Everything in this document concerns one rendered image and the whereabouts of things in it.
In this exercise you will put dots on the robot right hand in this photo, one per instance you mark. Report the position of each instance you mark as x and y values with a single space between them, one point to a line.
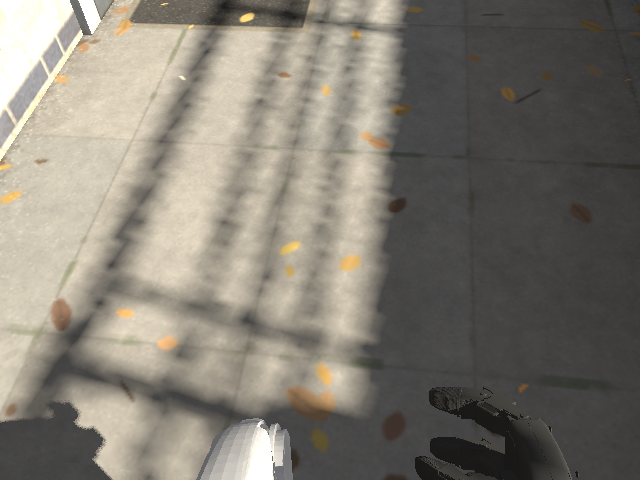
530 453

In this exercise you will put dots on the robot left thigh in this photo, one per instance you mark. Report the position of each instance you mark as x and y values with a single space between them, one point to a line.
249 451

